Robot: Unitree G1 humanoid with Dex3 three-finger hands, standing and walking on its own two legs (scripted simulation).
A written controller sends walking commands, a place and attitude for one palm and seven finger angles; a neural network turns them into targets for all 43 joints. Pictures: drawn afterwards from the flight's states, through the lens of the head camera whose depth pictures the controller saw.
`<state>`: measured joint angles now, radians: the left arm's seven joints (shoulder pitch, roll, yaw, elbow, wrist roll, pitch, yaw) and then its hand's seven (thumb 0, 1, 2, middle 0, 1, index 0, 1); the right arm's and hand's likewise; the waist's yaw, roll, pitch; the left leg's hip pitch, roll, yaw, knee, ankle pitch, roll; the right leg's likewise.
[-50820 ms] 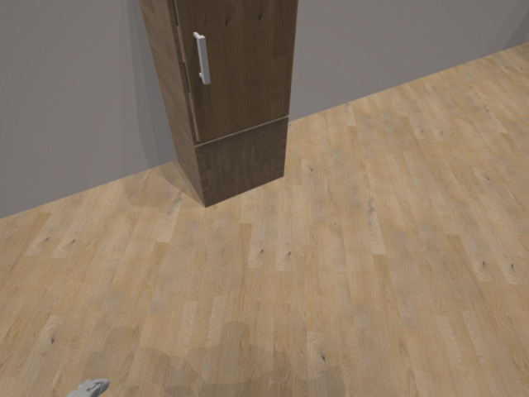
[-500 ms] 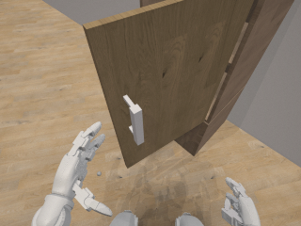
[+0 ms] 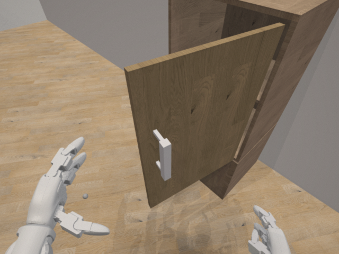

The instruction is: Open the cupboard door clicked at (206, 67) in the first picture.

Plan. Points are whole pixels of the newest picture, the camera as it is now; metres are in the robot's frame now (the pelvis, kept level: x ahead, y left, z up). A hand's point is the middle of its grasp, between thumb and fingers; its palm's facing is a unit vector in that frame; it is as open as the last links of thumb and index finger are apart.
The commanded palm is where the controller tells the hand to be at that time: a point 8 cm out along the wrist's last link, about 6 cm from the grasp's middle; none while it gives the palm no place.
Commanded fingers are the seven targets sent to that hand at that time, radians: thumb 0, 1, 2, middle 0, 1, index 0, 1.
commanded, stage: draw the hand back to the body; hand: left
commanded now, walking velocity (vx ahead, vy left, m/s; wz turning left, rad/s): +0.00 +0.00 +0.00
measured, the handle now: (161, 155) +0.35 +0.06 +0.04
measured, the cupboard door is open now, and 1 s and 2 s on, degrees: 78 78 78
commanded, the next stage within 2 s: step back with the hand held close in 0.98 s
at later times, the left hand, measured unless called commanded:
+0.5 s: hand (45, 163) +0.22 +0.24 +0.18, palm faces +0.39 -0.83 -0.41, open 10.3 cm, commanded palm +0.17 +0.29 +0.20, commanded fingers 0.00 0.76 0.84 -0.19 -0.30 -0.19 -0.30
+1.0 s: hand (36, 159) +0.22 +0.25 +0.19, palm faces +0.43 -0.81 -0.40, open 7.5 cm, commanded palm +0.17 +0.29 +0.21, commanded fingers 0.00 0.90 0.90 -0.20 -0.30 -0.20 -0.30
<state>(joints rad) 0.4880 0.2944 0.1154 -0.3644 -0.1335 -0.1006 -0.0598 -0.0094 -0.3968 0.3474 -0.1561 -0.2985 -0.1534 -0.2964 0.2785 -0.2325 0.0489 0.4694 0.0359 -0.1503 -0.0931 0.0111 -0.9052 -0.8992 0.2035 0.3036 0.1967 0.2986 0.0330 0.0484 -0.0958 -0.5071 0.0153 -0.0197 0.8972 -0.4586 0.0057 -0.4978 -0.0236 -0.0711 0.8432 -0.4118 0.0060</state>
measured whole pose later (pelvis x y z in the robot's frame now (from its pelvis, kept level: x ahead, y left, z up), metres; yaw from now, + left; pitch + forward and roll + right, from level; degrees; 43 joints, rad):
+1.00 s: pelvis +0.03 -0.01 +0.05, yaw -1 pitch -5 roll -1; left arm 0.46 0.33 0.32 -0.38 -0.04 -0.06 0.12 0.02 0.88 0.90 -0.21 -0.30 -0.21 -0.30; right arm 0.20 -0.22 0.02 0.66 0.00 -0.13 -0.08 0.01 -0.91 -0.90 0.20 0.30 0.20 0.30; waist 0.07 0.06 0.03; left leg -0.06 0.02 0.01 0.42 -0.28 0.00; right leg -0.07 -0.01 -0.05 0.40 -0.24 0.00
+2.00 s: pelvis -0.11 +0.01 +0.03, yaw +2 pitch -1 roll -4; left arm 0.49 0.45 0.45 -0.54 0.00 -0.22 0.16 0.02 0.88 0.90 -0.21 -0.30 -0.21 -0.30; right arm 0.23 -0.20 0.00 0.61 -0.01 -0.11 -0.09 0.01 -0.90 -0.90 0.20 0.30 0.20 0.30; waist -0.03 0.02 0.07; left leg -0.44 0.02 -0.04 0.60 -0.12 0.04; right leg -0.42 0.05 -0.01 0.81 -0.35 0.02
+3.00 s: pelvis -0.28 -0.04 +0.04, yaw +1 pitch +0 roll +1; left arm 0.53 0.39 0.39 -0.39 -0.01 -0.20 0.16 0.01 0.88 0.90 -0.21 -0.30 -0.21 -0.30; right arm 0.29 -0.26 -0.04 0.69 0.00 -0.14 -0.09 0.01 -0.91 -0.90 0.20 0.30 0.20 0.30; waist -0.03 0.00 -0.02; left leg -0.19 0.03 0.06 0.47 -0.27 0.01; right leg -0.26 -0.02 -0.07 0.55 -0.28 -0.03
